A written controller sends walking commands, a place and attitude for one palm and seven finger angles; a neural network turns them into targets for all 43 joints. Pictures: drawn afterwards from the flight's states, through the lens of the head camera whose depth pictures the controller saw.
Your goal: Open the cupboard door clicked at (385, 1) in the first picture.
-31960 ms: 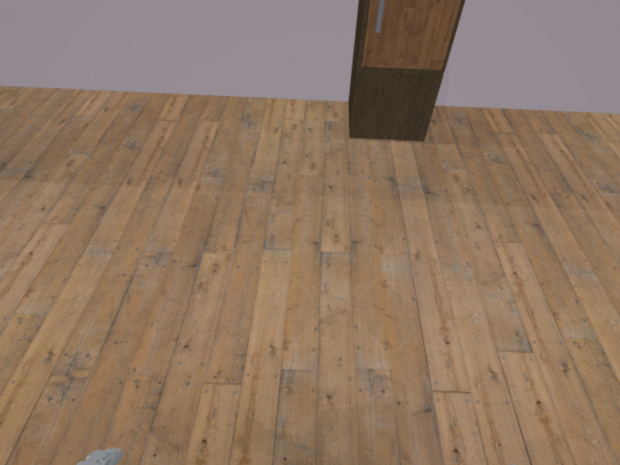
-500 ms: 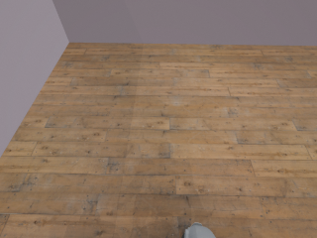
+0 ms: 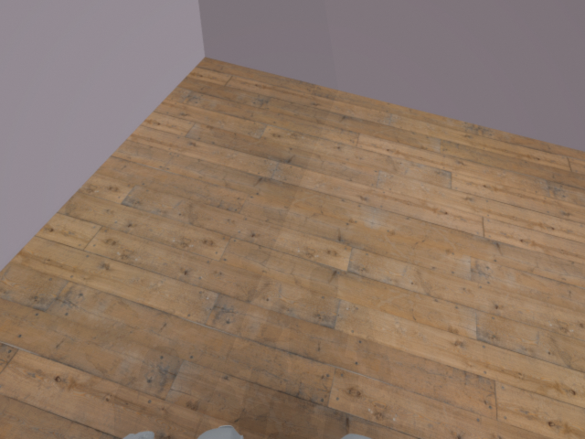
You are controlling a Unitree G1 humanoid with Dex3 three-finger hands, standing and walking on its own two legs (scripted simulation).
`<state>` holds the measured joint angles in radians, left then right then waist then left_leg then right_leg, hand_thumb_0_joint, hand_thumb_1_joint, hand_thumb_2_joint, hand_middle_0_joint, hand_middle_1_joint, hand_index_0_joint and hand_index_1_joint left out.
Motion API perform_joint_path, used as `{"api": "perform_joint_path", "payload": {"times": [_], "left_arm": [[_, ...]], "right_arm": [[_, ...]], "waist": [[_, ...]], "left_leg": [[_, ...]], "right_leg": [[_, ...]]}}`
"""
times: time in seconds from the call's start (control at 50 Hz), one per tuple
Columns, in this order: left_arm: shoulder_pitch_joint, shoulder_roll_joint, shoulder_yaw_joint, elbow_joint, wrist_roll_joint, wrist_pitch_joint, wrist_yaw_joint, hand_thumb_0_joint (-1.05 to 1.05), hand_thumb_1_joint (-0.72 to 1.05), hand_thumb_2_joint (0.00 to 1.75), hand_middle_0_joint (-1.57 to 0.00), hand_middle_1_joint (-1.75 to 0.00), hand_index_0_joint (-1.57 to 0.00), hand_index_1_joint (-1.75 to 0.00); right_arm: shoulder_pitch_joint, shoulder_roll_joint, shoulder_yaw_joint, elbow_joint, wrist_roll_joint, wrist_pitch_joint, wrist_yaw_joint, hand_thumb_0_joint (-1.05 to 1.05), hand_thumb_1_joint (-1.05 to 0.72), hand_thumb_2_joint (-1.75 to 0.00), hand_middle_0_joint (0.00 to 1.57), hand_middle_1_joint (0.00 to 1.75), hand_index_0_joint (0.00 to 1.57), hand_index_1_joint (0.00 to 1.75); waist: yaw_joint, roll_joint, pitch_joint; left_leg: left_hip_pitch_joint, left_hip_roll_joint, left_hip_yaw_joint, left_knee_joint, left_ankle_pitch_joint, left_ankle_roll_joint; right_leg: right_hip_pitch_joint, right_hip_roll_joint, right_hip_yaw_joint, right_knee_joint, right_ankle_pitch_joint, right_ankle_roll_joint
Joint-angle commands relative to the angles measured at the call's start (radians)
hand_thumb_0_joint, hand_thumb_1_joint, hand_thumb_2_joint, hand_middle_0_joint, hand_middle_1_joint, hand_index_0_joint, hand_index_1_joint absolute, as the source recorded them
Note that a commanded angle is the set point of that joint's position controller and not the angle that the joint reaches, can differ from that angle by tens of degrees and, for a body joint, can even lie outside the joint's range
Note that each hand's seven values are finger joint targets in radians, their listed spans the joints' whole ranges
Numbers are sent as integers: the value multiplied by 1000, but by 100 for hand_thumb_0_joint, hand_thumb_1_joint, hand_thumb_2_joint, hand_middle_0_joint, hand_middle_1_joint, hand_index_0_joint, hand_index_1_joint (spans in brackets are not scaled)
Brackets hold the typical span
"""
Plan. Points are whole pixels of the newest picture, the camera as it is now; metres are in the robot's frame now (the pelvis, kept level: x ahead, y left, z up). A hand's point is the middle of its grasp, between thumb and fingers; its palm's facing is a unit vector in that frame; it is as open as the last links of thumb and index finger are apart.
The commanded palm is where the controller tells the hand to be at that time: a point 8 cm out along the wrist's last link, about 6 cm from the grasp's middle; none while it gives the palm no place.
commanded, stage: turn to face it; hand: left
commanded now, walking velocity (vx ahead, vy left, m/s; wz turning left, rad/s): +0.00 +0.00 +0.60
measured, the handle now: out of the picture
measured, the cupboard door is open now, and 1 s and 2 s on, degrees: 45 45 45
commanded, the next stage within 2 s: none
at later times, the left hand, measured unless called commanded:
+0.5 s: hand out of the picture +0.04 +0.13 -0.13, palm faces +0.28 -0.91 -0.30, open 7.4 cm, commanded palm none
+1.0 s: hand out of the picture -0.03 +0.15 -0.14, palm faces +0.59 -0.76 -0.28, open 7.4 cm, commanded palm none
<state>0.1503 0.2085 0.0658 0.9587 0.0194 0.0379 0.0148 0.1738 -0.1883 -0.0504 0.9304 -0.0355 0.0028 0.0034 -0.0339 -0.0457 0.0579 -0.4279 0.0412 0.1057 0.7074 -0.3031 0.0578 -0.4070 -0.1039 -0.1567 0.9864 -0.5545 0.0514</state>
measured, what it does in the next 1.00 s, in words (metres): steps on the spot, turning left: right foot, then left foot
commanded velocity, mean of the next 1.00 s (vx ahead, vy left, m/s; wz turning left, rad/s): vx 0.00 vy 0.00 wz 0.60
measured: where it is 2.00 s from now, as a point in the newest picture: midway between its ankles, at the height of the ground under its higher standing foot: outside the picture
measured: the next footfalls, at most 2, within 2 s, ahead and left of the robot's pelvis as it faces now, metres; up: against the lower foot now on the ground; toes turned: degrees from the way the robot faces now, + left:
right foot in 0.32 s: +0.08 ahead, -0.17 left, +0.00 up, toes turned +8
left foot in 0.78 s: +0.00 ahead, +0.04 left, +0.00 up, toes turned +34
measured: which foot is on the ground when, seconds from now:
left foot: down 0.00-0.32, up 0.34-0.76, down 0.78-1.00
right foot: up 0.00-0.30, down 0.32-0.76, up 0.78-1.00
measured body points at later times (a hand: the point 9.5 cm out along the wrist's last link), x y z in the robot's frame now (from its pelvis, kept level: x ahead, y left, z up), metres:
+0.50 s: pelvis +0.03 -0.08 +0.02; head +0.09 -0.10 +0.47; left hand +0.03 +0.18 -0.10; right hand +0.19 -0.32 -0.14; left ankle -0.03 +0.05 -0.63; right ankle +0.04 -0.17 -0.72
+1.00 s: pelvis +0.03 -0.08 +0.02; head +0.07 -0.04 +0.46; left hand -0.06 +0.19 -0.12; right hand +0.26 -0.23 -0.12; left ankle -0.03 +0.02 -0.72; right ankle +0.11 -0.21 -0.66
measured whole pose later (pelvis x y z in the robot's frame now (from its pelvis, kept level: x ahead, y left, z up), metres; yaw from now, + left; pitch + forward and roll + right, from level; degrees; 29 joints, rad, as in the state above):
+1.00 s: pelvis +0.03 -0.08 +0.02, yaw +35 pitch +1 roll +0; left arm 0.16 0.27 0.08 0.90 0.02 0.05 0.00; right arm 0.13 -0.23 -0.04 0.90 -0.03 0.03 0.00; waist 0.01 -0.02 0.10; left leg -0.28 -0.01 -0.02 0.52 -0.26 0.01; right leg -0.49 -0.09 -0.01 1.00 -0.42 0.09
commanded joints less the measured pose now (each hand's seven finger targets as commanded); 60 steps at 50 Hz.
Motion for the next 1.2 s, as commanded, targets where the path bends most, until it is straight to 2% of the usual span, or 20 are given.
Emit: {"api": "perform_joint_path", "payload": {"times": [0.0, 0.04, 0.18, 0.26, 0.28, 0.3, 0.32, 0.38, 0.42, 0.54, 0.64, 0.7, 0.72, 0.74, 0.76, 0.88, 1.06, 1.08, 1.12, 1.18], "left_arm": [[-23, 78, 24, -104, 6, -27, -2, 0, 90, 90, -20, -30, -20, -30], [17, 81, 24, -88, 2, -22, -6, 0, 90, 90, -20, -30, -20, -30], [-7, 86, 16, -130, -4, -13, -4, 0, 90, 90, -20, -30, -20, -30], [111, 111, 20, -114, -8, -26, -1, 0, 90, 90, -20, -30, -20, -30], [160, 151, 30, -108, -2, -36, 4, 0, 90, 90, -20, -30, -20, -30], [189, 248, 49, -112, 16, -46, 14, 0, 90, 90, -20, -30, -20, -30], [148, 286, 43, -134, 13, -41, 16, 0, 90, 90, -20, -30, -20, -30], [9, 164, 16, -153, 2, -50, 19, 0, 90, 90, -20, -30, -20, -30], [29, 142, 13, -151, 4, -57, 21, 0, 90, 90, -20, -30, -20, -30], [177, 185, 26, -99, 7, -59, 20, 0, 90, 90, -20, -30, -20, -30], [167, 202, 41, -90, 13, -53, 18, 0, 90, 90, -20, -30, -20, -30], [129, 217, 48, -92, 5, -49, 8, 0, 90, 90, -20, -30, -20, -30], [108, 204, 46, -99, -1, -46, 4, 0, 90, 90, -20, -30, -20, -30], [93, 144, 37, -141, -9, -40, -5, 0, 90, 90, -20, -30, -20, -30], [11, 128, 17, -192, 0, -29, 0, 0, 90, 90, -20, -30, -20, -30], [32, 123, 27, -125, 1, -6, -9, 0, 90, 90, -20, -30, -20, -30], [77, 114, 22, -148, -8, -27, -7, 0, 90, 90, -20, -30, -20, -30], [123, 139, 28, -138, -8, -37, -2, 0, 90, 90, -20, -30, -20, -30], [169, 293, 54, -141, 15, -49, 15, 0, 90, 90, -20, -30, -20, -30], [27, 178, 22, -164, 1, -46, 21, 0, 90, 90, -20, -30, -20, -30]], "right_arm": [[98, -220, -45, -46, 8, -6, -28, 0, -90, -90, 20, 30, 20, 30], [62, -213, -41, -61, 11, -14, -26, 0, -90, -90, 20, 30, 20, 30], [35, -251, -62, -73, 7, 8, -11, 0, -90, -90, 20, 30, 20, 30], [-45, -254, -71, -100, 14, 25, -6, 0, -90, -90, 20, 30, 20, 30], [-60, -223, -68, -113, 21, 27, -3, 0, -90, -90, 20, 30, 20, 30], [-55, -153, -59, -136, 30, 28, 4, 0, -90, -90, 20, 30, 20, 30], [-73, -161, -61, -153, 21, 27, 9, 0, -90, -90, 20, 30, 20, 30], [-43, -159, -62, -82, 14, 53, 20, 0, -90, -90, 20, 30, 20, 30], [-40, -135, -52, -72, 19, 53, 27, 0, -90, -90, 20, 30, 20, 30], [-150, -106, -29, -90, 23, 52, 28, 0, -90, -90, 20, 30, 20, 30], [-155, -104, -24, -102, 28, 42, 27, 0, -90, -90, 20, 30, 20, 30], [-79, -131, -31, -91, 22, 34, 24, 0, -90, -90, 20, 30, 20, 30], [-9, -175, -44, -77, 18, 29, 24, 0, -90, -90, 20, 30, 20, 30], [60, -296, -75, -69, 6, 21, 17, 0, -90, -90, 20, 30, 20, 30], [124, -346, -82, -52, 12, 29, 9, 0, -90, -90, 20, 30, 20, 30], [-39, -254, -51, -94, 11, 9, -16, 0, -90, -90, 20, 30, 20, 30], [-63, -258, -71, -102, 12, 24, -10, 0, -90, -90, 20, 30, 20, 30], [-67, -236, -69, -107, 19, 24, -8, 0, -90, -90, 20, 30, 20, 30], [-58, -141, -57, -147, 29, 21, 3, 0, -90, -90, 20, 30, 20, 30], [-47, -162, -61, -87, 17, 50, 13, 0, -90, -90, 20, 30, 20, 30]], "waist": [[1, 197, -152], [24, 166, -167], [6, 187, -129], [56, 202, -136], [84, 96, -140], [95, -211, -138], [90, -253, -102], [8, -156, -39], [12, -155, -73], [84, -134, -106], [84, -170, -112], [31, -121, -129], [-11, -26, -162], [-52, 285, -199], [-79, 306, -179], [25, 175, -92], [56, 224, -123], [80, 154, -135], [108, -283, -152], [31, -172, -60]], "left_leg": [[273, 265, -374, -347, 454, 108], [272, 218, -290, -341, 491, 91], [217, 193, -342, -348, 340, 102], [75, 137, -371, -265, 252, 59], [-28, 73, -333, -180, 130, 9], [-223, -81, -168, 64, -148, -80], [-211, -93, -136, 319, -318, -97], [-196, -9, -153, 579, -121, -116], [-182, -7, -117, 511, -90, -130], [-124, -19, -35, 221, -147, -135], [-19, -18, 1, 36, -156, -104], [182, -35, 22, -174, 1, -81], [349, 14, -37, -277, 163, -55], [528, 286, -404, -302, 514, 86], [485, 423, -513, -326, 684, 205], [274, 197, -302, -351, 475, 102], [141, 130, -372, -246, 387, 63], [64, 88, -356, -183, 302, 24], [-195, -120, -130, 272, -341, -101], [-184, -14, -169, 590, -170, -110]], "right_leg": [[-239, 0, 171, 257, 124, 29], [-191, 7, 161, 199, 175, 36], [-56, 57, 126, -116, 125, 33], [203, 98, 95, -436, 257, 11], [324, 34, 150, -593, 301, -6], [416, -247, 467, -736, 289, -104], [283, -415, 534, -748, 413, -198], [195, -241, 269, -669, 555, -168], [275, -205, 159, -626, 733, -147], [454, -246, 93, -563, 984, -158], [430, -285, 66, -524, 946, -168], [312, -266, -6, -412, 841, -109], [188, -238, -43, -267, 723, -64], [-108, -90, -76, -36, 153, 19], [-218, -34, 38, 99, -139, 26], [-154, -3, 147, 124, 143, 38], [174, 100, 86, -393, 247, 21], [302, 70, 107, -542, 346, 13], [426, -397, 521, -703, 595, -170], [247, -268, 307, -657, 591, -185]]}}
